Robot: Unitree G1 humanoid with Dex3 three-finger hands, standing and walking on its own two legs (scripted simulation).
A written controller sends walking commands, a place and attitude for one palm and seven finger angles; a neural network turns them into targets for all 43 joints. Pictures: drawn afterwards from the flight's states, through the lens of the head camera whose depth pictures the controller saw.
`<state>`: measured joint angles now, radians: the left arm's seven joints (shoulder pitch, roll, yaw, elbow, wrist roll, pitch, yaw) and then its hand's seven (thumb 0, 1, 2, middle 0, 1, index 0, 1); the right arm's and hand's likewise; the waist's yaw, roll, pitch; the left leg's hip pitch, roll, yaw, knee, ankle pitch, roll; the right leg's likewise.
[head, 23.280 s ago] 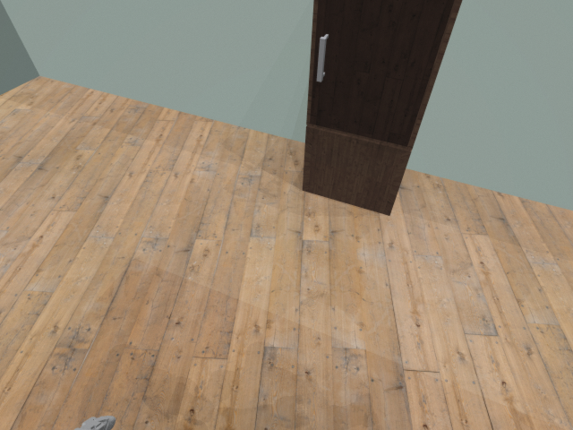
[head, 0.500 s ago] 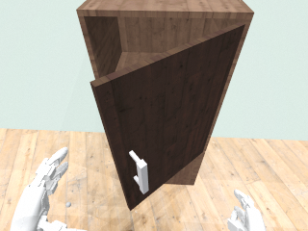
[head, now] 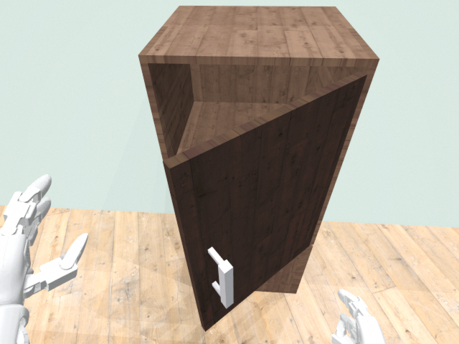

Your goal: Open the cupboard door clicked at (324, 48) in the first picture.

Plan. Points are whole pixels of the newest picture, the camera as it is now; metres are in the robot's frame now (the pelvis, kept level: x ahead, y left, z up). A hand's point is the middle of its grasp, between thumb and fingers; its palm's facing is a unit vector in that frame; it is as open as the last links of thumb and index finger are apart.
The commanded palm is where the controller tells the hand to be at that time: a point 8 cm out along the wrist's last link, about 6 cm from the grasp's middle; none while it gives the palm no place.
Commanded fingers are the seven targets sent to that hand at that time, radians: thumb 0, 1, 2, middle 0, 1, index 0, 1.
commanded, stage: draw the hand back to the body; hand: left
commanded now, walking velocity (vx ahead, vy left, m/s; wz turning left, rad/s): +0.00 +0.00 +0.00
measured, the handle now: (220, 278) +0.26 +0.06 -0.04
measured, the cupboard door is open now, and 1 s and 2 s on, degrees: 42 42 42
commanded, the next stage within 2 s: step back with the hand held close in 0.46 s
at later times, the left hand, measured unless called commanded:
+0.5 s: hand (60, 246) +0.18 +0.24 +0.18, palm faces +0.47 -0.79 -0.39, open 7.4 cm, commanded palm +0.13 +0.28 +0.18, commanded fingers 0.00 0.90 0.90 -0.20 -0.30 -0.20 -0.30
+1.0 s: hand (66, 252) +0.18 +0.23 +0.17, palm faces +0.32 -0.79 -0.52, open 7.4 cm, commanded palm +0.12 +0.28 +0.19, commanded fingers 0.00 0.90 0.90 -0.20 -0.30 -0.20 -0.30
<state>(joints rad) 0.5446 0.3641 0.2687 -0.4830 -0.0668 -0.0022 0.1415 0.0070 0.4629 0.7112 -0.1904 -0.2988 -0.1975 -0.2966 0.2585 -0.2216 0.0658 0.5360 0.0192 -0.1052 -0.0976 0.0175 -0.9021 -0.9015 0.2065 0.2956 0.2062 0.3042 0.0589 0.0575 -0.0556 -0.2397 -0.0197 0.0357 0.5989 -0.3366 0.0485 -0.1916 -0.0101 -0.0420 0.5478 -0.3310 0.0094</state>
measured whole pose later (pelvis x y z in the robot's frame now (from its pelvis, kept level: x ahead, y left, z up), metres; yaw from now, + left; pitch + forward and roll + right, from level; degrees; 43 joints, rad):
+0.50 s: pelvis +0.00 -0.02 +0.01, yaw +0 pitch -5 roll -1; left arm 0.48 0.35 0.33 -0.44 -0.08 -0.05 0.13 0.02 0.89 0.90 -0.21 -0.30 -0.22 -0.30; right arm 0.21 -0.24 0.03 0.62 0.01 -0.12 -0.09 0.02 -0.90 -0.90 0.20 0.30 0.20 0.30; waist 0.07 0.07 0.00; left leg -0.11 0.00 0.03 0.45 -0.26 0.02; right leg -0.07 0.01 -0.05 0.41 -0.26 -0.02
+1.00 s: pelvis -0.04 -0.02 +0.01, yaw -3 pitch +0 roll -1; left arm 0.57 0.45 0.41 -0.50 -0.06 -0.14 0.13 0.02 0.89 0.90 -0.21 -0.30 -0.22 -0.30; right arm 0.17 -0.24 -0.02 0.55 0.01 0.01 -0.09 0.02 -0.91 -0.90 0.20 0.30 0.20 0.30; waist 0.00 0.02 0.04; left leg -0.25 0.01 0.07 0.46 -0.21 0.03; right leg -0.23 0.02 -0.01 0.44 -0.20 -0.01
